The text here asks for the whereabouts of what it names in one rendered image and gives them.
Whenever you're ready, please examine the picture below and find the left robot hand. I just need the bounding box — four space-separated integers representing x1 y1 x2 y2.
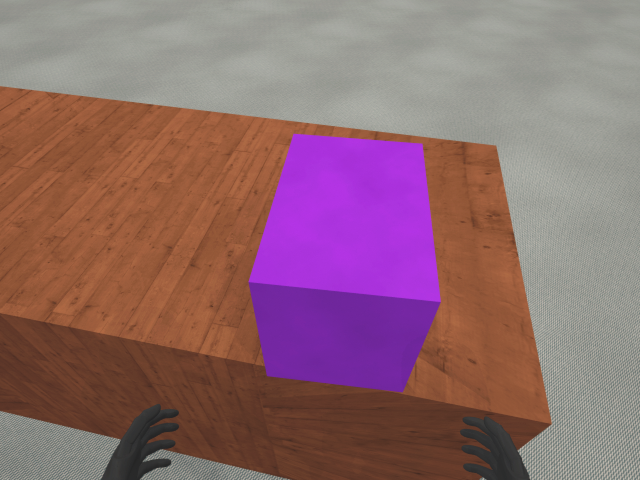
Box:
101 404 179 480

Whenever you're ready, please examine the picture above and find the carton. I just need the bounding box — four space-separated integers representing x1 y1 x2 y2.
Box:
249 134 441 392

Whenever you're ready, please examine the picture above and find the pedestal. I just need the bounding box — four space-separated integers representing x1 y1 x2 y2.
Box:
0 86 552 480

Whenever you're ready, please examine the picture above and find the right robot hand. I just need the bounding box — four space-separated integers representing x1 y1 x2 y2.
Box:
460 416 530 480

